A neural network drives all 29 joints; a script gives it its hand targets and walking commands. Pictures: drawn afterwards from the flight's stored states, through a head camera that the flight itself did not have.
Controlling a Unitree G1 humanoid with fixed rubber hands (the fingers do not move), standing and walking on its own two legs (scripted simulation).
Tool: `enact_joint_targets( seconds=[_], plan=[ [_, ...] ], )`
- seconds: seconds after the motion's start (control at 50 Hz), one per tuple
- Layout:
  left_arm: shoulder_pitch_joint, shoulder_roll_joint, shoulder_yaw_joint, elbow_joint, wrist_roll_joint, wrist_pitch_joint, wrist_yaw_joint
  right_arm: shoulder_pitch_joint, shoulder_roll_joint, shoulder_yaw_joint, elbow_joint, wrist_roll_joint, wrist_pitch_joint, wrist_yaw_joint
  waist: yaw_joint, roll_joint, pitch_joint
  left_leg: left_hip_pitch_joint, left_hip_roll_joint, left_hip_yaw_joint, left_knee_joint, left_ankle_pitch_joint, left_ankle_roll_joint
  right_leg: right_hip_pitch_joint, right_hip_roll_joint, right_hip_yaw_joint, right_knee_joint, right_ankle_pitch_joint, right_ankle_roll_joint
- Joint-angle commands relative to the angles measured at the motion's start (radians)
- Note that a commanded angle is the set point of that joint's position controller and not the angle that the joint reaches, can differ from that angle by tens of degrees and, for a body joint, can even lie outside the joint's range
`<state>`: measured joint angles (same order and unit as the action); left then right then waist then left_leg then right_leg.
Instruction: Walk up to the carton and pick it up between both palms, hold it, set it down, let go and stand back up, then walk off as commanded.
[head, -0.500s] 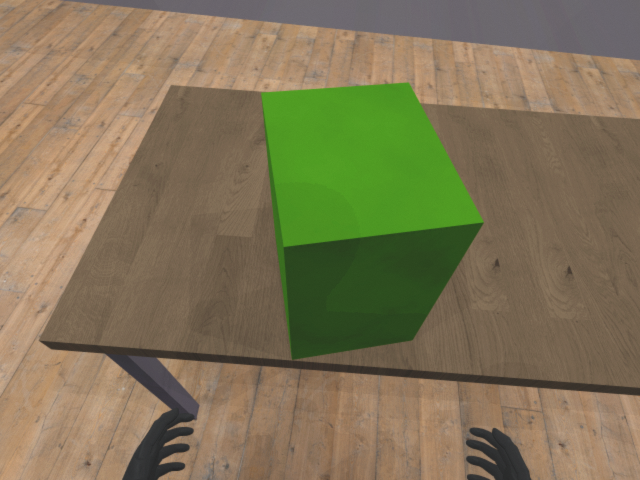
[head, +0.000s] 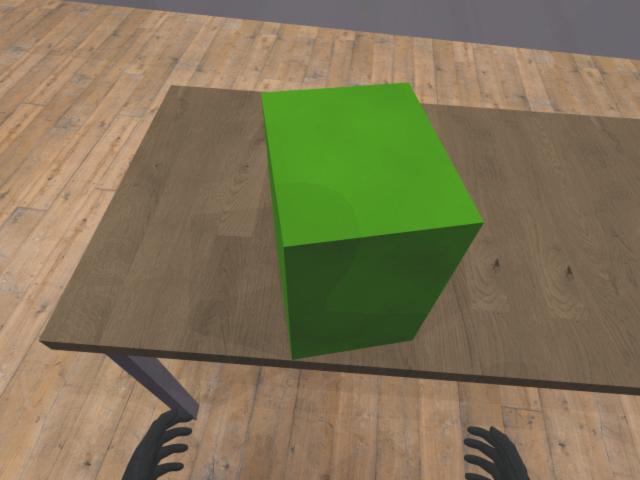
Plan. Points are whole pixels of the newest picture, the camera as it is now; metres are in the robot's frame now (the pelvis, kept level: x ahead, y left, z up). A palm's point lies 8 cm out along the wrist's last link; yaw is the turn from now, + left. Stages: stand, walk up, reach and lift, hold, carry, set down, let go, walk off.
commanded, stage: let go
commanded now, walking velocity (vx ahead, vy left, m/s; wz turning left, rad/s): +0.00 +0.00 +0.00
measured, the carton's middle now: (345, 231) +0.43 +0.03 +0.05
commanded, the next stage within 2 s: stand in 0.34 s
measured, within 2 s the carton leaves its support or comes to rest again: neither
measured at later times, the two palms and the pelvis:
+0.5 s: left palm out of the picture +0.09 +0.28 -0.12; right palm out of the picture +0.13 -0.21 -0.10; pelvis +0.00 +0.01 +0.00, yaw +0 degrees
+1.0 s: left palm out of the picture +0.03 +0.30 -0.14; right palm out of the picture +0.12 -0.20 -0.09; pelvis -0.02 +0.03 -0.01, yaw +0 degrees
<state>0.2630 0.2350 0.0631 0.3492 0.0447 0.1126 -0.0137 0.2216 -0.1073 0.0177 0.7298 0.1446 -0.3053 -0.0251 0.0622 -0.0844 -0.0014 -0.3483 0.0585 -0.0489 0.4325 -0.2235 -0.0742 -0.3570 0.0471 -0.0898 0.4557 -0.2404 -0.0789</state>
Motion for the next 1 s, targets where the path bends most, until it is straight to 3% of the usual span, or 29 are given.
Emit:
enact_joint_targets(
  seconds=[0.0,0.04,0.06,0.12,0.18,0.26,0.28,0.3,0.32,0.36,0.38,0.4,0.46,0.52,0.54,0.56,0.58,0.62,0.64,0.66,0.68,0.74,0.76,0.8,0.84,0.88,0.9,0.94,0.98],
  plan=[
    [-0.013,0.115,-0.064,-0.084,-0.06,-0.052,0.005,-0.064,-0.231,-0.104,-0.015,-0.117,-0.058,0.013,-0.096,0.063,-0.167,0.187,-0.079,0.087,0.009,0.166,0.079,0.314,-0.076,0.104,-0.056,0.379,0.103],
    [-0.017,0.134,-0.058,-0.111,-0.07,-0.054,0.007,-0.068,-0.218,-0.098,-0.055,-0.112,-0.056,0.015,-0.094,0.065,-0.179,0.176,-0.076,0.084,0.008,0.148,0.083,0.307,-0.079,0.108,-0.056,0.347,0.1],
    [-0.021,0.114,-0.07,-0.1,-0.062,-0.055,0.011,-0.075,-0.223,-0.108,-0.013,-0.117,-0.053,0.018,-0.097,0.087,-0.17,0.177,-0.07,0.082,0.009,0.148,0.081,0.299,-0.078,0.106,-0.055,0.349,0.095],
    [-0.017,0.106,-0.072,-0.073,-0.058,-0.055,0.008,-0.067,-0.236,-0.109,0.0,-0.118,-0.054,0.016,-0.103,0.067,-0.162,0.188,-0.074,0.083,0.011,0.165,0.079,0.298,-0.074,0.098,-0.057,0.364,0.097],
    [-0.005,0.115,-0.062,-0.083,-0.055,-0.054,0.011,-0.067,-0.237,-0.102,-0.014,-0.113,-0.057,0.017,-0.094,0.089,-0.179,0.198,-0.074,0.082,0.011,0.175,0.073,0.303,-0.074,0.091,-0.054,0.357,0.097],
    [-0.027,0.109,-0.072,-0.077,-0.053,-0.053,0.013,-0.074,-0.248,-0.125,0.013,-0.125,-0.051,0.017,-0.106,0.075,-0.156,0.184,-0.069,0.084,0.009,0.145,0.078,0.291,-0.076,0.097,-0.056,0.348,0.098],
    [-0.027,0.127,-0.06,-0.094,-0.066,-0.055,0.008,-0.064,-0.224,-0.107,-0.021,-0.116,-0.056,0.011,-0.107,0.046,-0.163,0.158,-0.078,0.086,0.019,0.143,0.085,0.317,-0.092,0.123,-0.057,0.374,0.105],
    [0.065,0.286,0.064,0.126,0.01,-0.12,0.018,-0.02,-0.335,-0.117,0.012,-0.221,0.093,0.001,0.026,0.148,-0.377,0.09,0.0,0.012,0.109,0.348,0.076,0.463,-0.194,0.14,0.031,0.533,0.122],
    [0.137,0.301,0.081,0.155,0.005,-0.143,0.019,-0.03,-0.333,-0.125,-0.017,-0.212,0.156,0.001,0.028,0.061,-0.391,0.043,-0.018,0.014,0.142,0.299,0.078,0.499,-0.202,0.12,0.049,0.591,0.135],
    [0.122,0.289,0.091,0.217,0.01,-0.165,0.019,-0.017,-0.297,-0.107,-0.041,-0.198,0.203,-0.009,0.0,0.096,-0.32,-0.018,-0.016,0.034,0.137,0.173,0.07,0.458,-0.223,0.134,0.032,0.582,0.129],
    [0.103,0.286,0.089,0.224,0.007,-0.173,0.023,-0.014,-0.314,-0.111,-0.044,-0.198,0.218,-0.011,-0.001,0.108,-0.311,-0.029,-0.014,0.034,0.141,0.142,0.078,0.433,-0.232,0.153,0.025,0.521,0.106],
    [0.054,0.275,0.091,0.237,0.01,-0.177,0.018,-0.021,-0.332,-0.105,-0.043,-0.204,0.217,-0.008,-0.003,0.083,-0.304,-0.014,-0.007,0.022,0.134,0.118,0.074,0.412,-0.233,0.152,0.012,0.454,0.109],
    [0.021,0.262,0.072,0.3,0.011,-0.194,0.014,0.006,-0.343,-0.1,-0.035,-0.206,0.232,0.002,-0.03,0.114,-0.257,0.033,0.0,0.004,0.129,0.124,0.092,0.31,-0.225,0.18,-0.009,0.34,0.078],
    [0.022,0.245,0.053,0.37,0.003,-0.192,0.007,0.023,-0.362,-0.093,-0.018,-0.213,0.24,0.005,-0.025,0.154,-0.241,0.088,0.013,-0.005,0.112,0.116,0.098,0.256,-0.199,0.174,-0.046,0.174,0.063],
    [0.015,0.245,0.057,0.388,0.005,-0.199,0.006,0.035,-0.359,-0.093,-0.021,-0.206,0.24,0.001,-0.04,0.186,-0.25,0.099,0.02,-0.016,0.1,0.134,0.105,0.258,-0.192,0.164,-0.034,0.182,0.059],
    [0.033,0.261,0.055,0.422,0.006,-0.197,0.007,0.002,-0.351,-0.09,-0.023,-0.205,0.242,0.004,-0.024,0.195,-0.234,0.108,0.023,-0.016,0.102,0.155,0.097,0.235,-0.198,0.166,-0.043,0.181,0.071],
    [-0.002,0.267,0.058,0.423,0.012,-0.199,0.005,0.036,-0.351,-0.093,-0.014,-0.205,0.243,0.004,-0.042,0.19,-0.209,0.079,0.026,-0.037,0.099,0.154,0.099,0.26,-0.183,0.153,-0.039,0.179,0.066],
    [0.036,0.258,0.049,0.46,0.013,-0.205,0.003,0.034,-0.353,-0.092,-0.002,-0.212,0.24,0.001,-0.033,0.219,-0.252,0.127,0.032,-0.035,0.104,0.168,0.105,0.266,-0.184,0.155,-0.031,0.189,0.049],
    [0.01,0.28,0.054,0.472,0.012,-0.207,0.001,0.041,-0.363,-0.096,-0.011,-0.205,0.242,0.002,-0.05,0.249,-0.233,0.123,0.034,-0.032,0.108,0.172,0.1,0.268,-0.181,0.155,-0.033,0.207,0.053],
    [-0.006,0.276,0.051,0.472,0.016,-0.209,0.002,0.034,-0.353,-0.086,-0.007,-0.2,0.245,-0.001,-0.044,0.226,-0.244,0.115,0.034,-0.037,0.105,0.172,0.102,0.282,-0.19,0.158,-0.03,0.229,0.053],
    [-0.002,0.283,0.05,0.487,0.009,-0.205,0.005,0.054,-0.36,-0.086,0.001,-0.198,0.243,0.002,-0.052,0.231,-0.24,0.105,0.04,-0.04,0.104,0.172,0.107,0.29,-0.192,0.164,-0.024,0.222,0.04],
    [0.023,0.262,0.044,0.511,0.0,-0.207,-0.001,0.033,-0.389,-0.093,0.003,-0.207,0.249,-0.003,-0.034,0.261,-0.231,0.111,0.048,-0.054,0.086,0.17,0.115,0.274,-0.181,0.149,-0.025,0.18,0.04],
    [0.03,0.274,0.042,0.529,0.002,-0.203,0.002,0.009,-0.376,-0.092,-0.012,-0.202,0.245,0.0,-0.033,0.215,-0.199,0.08,0.037,-0.05,0.091,0.148,0.111,0.271,-0.178,0.142,-0.026,0.216,0.043],
    [0.02,0.264,0.038,0.536,0.004,-0.205,0.003,0.01,-0.375,-0.085,-0.009,-0.211,0.245,-0.002,-0.038,0.282,-0.211,0.107,0.044,-0.057,0.082,0.145,0.114,0.259,-0.181,0.155,-0.038,0.146,0.043],
    [0.053,0.278,0.042,0.549,-0.002,-0.206,0.004,0.025,-0.387,-0.089,-0.003,-0.208,0.244,0.0,-0.025,0.28,-0.228,0.103,0.048,-0.069,0.09,0.155,0.117,0.288,-0.19,0.162,-0.033,0.172,0.038],
    [0.019,0.288,0.046,0.554,0.005,-0.204,0.004,0.046,-0.375,-0.089,0.009,-0.201,0.243,-0.004,-0.05,0.252,-0.208,0.099,0.051,-0.069,0.088,0.153,0.111,0.268,-0.185,0.156,-0.026,0.175,0.029],
    [0.017,0.28,0.041,0.554,-0.005,-0.204,0.0,0.031,-0.38,-0.091,0.012,-0.203,0.245,-0.008,-0.037,0.267,-0.181,0.098,0.049,-0.06,0.088,0.158,0.112,0.229,-0.186,0.163,-0.035,0.146,0.031],
    [0.009,0.262,0.032,0.57,-0.004,-0.211,-0.001,0.024,-0.373,-0.091,0.012,-0.197,0.244,-0.004,-0.045,0.222,-0.223,0.115,0.05,-0.073,0.096,0.153,0.118,0.26,-0.19,0.168,-0.04,0.181,0.025],
    [0.017,0.289,0.043,0.578,-0.003,-0.213,0.003,0.02,-0.371,-0.084,0.009,-0.193,0.245,-0.002,-0.054,0.232,-0.191,0.099,0.044,-0.071,0.081,0.155,0.114,0.26,-0.187,0.172,-0.033,0.211,0.028]
  ],
)
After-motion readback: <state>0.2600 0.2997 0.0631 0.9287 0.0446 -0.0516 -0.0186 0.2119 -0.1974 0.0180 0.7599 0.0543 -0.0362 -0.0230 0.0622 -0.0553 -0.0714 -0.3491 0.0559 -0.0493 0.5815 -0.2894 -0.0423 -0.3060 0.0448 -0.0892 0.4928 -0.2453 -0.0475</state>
